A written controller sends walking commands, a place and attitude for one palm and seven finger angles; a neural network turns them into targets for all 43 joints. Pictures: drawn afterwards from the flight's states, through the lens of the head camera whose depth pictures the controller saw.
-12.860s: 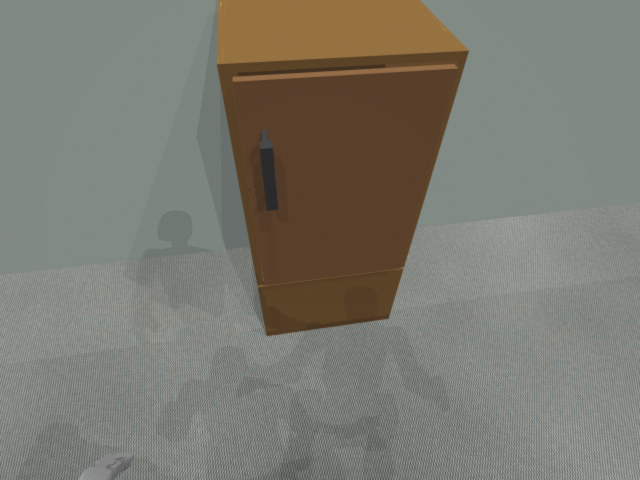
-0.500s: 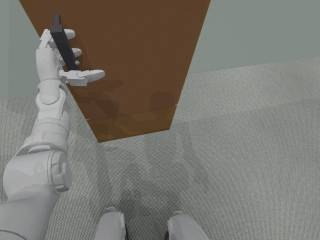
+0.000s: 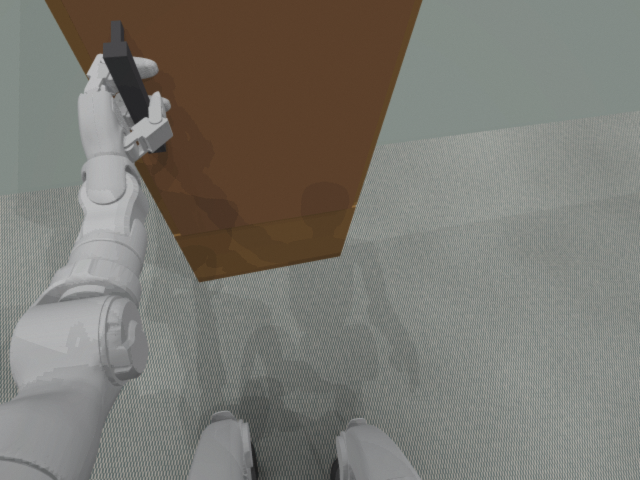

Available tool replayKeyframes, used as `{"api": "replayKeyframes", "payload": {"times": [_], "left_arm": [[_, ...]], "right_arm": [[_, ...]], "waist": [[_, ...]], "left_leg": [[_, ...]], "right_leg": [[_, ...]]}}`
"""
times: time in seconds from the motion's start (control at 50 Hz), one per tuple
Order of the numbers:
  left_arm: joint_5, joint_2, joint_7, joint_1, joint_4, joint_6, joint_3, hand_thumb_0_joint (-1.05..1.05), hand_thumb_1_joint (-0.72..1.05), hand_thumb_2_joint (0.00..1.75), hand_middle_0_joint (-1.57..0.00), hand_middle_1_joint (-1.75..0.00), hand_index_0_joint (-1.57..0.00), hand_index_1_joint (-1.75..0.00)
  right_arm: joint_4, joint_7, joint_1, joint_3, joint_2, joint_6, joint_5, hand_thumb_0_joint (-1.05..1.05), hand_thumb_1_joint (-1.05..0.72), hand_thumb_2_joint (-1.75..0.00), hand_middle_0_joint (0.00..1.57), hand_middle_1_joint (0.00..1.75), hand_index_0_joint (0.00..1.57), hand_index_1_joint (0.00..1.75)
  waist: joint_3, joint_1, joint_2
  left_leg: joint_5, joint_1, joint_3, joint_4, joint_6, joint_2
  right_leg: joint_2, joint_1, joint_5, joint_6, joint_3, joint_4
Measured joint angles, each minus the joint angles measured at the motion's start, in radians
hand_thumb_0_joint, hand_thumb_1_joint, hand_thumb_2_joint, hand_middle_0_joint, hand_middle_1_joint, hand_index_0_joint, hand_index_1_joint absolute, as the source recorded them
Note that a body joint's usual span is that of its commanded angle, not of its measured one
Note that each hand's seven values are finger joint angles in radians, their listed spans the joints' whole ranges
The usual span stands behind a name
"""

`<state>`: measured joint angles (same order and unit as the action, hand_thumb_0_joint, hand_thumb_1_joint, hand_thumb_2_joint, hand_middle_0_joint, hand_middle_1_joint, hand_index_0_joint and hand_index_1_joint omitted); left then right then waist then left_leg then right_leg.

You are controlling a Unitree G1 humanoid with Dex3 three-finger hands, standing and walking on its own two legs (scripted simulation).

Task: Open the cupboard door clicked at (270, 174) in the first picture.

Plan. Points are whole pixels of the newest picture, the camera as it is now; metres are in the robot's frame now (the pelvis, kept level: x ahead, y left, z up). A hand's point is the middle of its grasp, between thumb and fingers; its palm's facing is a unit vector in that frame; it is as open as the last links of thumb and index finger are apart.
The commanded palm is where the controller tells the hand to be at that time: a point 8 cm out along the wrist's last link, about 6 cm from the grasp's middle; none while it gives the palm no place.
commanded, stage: pull the door open along its arc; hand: left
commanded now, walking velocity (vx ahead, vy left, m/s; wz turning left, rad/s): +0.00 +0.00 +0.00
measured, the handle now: (138, 92) +0.58 +0.18 +0.08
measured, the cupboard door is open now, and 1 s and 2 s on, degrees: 0 40 35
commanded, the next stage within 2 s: open thumb and fingers to let go in 1.06 s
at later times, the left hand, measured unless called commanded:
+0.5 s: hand (178, 172) +0.46 +0.12 +0.08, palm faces +0.08 -1.00 +0.00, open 6.2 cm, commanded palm +0.40 +0.17 +0.08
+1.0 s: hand (293, 268) +0.33 +0.00 +0.09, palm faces +0.27 -0.96 -0.04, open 6.5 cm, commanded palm +0.25 +0.03 +0.08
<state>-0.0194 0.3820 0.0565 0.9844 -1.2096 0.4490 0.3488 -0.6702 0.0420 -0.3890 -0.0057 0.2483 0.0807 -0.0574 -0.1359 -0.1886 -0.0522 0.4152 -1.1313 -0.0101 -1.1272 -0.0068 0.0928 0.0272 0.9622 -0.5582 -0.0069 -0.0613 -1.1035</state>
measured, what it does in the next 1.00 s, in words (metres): shifts its weight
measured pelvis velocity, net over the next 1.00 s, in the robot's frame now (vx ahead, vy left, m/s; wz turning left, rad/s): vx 0.03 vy -0.05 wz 0.06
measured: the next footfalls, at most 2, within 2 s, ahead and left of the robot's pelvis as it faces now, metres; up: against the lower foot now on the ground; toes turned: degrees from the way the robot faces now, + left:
none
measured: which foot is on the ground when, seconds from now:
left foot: down 0.00-1.00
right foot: down 0.00-1.00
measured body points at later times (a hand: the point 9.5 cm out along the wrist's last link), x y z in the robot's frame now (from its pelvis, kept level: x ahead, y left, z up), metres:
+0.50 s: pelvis +0.02 +0.00 +0.02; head +0.11 -0.01 +0.47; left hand +0.45 +0.17 +0.08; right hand +0.06 -0.26 -0.10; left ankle +0.05 +0.12 -0.65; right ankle -0.02 -0.12 -0.65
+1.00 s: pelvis +0.03 -0.05 +0.03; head +0.06 -0.07 +0.48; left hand +0.31 +0.05 +0.09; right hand +0.22 -0.23 -0.07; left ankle +0.05 +0.12 -0.65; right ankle -0.02 -0.12 -0.65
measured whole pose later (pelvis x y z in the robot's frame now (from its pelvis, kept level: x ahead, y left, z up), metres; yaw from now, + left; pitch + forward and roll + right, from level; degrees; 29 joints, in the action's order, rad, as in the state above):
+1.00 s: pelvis +0.03 -0.05 +0.03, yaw +3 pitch +11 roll +1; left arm 0.05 -0.09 0.55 -0.03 -0.19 0.15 -0.29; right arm -0.55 0.08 -0.17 -0.02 0.15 0.04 -0.06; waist -0.17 -0.03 -0.04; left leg 0.40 -0.73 -0.01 -0.93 -0.07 0.07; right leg 0.01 0.60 -0.58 -0.06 -0.07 -0.98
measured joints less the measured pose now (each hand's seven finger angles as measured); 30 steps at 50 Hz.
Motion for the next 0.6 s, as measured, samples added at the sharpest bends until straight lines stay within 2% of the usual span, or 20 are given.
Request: {"api": "replayKeyframes", "payload": {"times": [0.16,0.3,0.42,0.52,0.56,0.6], "left_arm": [[0.0,0.0,0.001,-0.016,0.017,-0.004,0.006,0.01,0.72,0.81,-0.36,-1.35,-0.34,-1.34],[-0.031,-0.045,-0.014,-0.127,0.117,-0.008,-0.009,0.01,0.72,0.77,-0.36,-1.35,-0.34,-1.35],[-0.065,-0.128,-0.022,-0.316,0.293,-0.014,-0.058,0.01,0.7,0.73,-0.36,-1.35,-0.34,-1.34],[-0.092,-0.214,-0.022,-0.522,0.498,-0.029,-0.154,0.01,0.69,0.72,-0.35,-1.34,-0.33,-1.33],[-0.093,-0.268,0.03,-0.597,0.582,-0.043,-0.203,0.02,0.68,0.71,-0.35,-1.33,-0.33,-1.32],[-0.085,-0.336,0.123,-0.658,0.653,-0.05,-0.252,0.03,0.67,0.72,-0.34,-1.33,-0.34,-1.31]], "right_arm": [[0.0,0.001,-0.008,-0.001,-0.002,0.005,0.001,0.0,-0.91,-0.9,0.21,0.3,0.2,0.3],[0.018,0.006,-0.02,0.007,-0.004,0.02,0.011,0.01,-0.91,-0.9,0.21,0.3,0.2,0.3],[0.045,0.015,-0.013,0.018,-0.008,0.03,0.028,0.01,-0.91,-0.9,0.21,0.3,0.2,0.3],[0.08,0.022,0.013,0.025,-0.013,0.022,0.041,0.01,-0.91,-0.9,0.21,0.3,0.2,0.3],[0.093,0.023,0.029,0.03,-0.015,0.013,0.04,0.01,-0.91,-0.9,0.2,0.3,0.2,0.3],[0.102,0.028,0.052,0.032,-0.017,0.0,0.034,0.01,-0.91,-0.9,0.2,0.3,0.19,0.3]], "waist": [[-0.001,0.0,-0.001],[-0.012,0.022,-0.001],[-0.028,0.054,0.0],[-0.034,0.086,0.007],[-0.033,0.105,0.009],[-0.032,0.119,0.009]], "left_leg": [[-0.002,0.005,0.004,0.006,-0.001,0.002],[0.002,0.056,0.021,0.038,-0.002,0.005],[0.005,0.137,0.038,0.083,-0.004,0.005],[0.002,0.22,0.05,0.13,-0.007,0.0],[0.001,0.25,0.051,0.144,-0.009,-0.001],[0.0,0.269,0.048,0.15,-0.011,-0.005]], "right_leg": [[0.002,-0.001,0.003,-0.001,0.004,0.004],[0.003,-0.043,0.004,-0.001,0.02,0.033],[0.002,-0.116,0.007,-0.001,0.036,0.076],[-0.002,-0.192,0.011,-0.002,0.046,0.117],[-0.003,-0.221,0.012,-0.003,0.047,0.13],[-0.006,-0.242,0.009,-0.004,0.043,0.136]]}}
